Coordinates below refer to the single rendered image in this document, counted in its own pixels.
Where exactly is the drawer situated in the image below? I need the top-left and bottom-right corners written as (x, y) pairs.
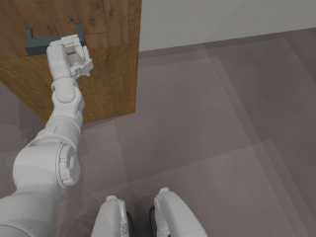
top-left (0, 0), bottom-right (135, 60)

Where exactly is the left robot hand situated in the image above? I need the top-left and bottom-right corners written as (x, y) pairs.
top-left (46, 35), bottom-right (94, 81)

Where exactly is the handle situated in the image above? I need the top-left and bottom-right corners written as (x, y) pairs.
top-left (24, 23), bottom-right (86, 56)

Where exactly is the robot left forearm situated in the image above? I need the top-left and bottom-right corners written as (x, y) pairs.
top-left (13, 77), bottom-right (85, 187)

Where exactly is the right robot shin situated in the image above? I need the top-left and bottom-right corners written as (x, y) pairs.
top-left (155, 188), bottom-right (170, 237)

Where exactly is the cabinet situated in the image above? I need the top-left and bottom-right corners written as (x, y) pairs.
top-left (0, 0), bottom-right (142, 124)

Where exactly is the left robot shin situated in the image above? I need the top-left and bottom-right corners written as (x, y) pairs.
top-left (106, 196), bottom-right (129, 237)

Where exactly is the robot shin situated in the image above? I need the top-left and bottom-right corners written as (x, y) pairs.
top-left (106, 196), bottom-right (129, 237)
top-left (155, 188), bottom-right (170, 237)

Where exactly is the left robot upper arm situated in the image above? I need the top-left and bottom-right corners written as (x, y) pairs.
top-left (0, 143), bottom-right (80, 237)

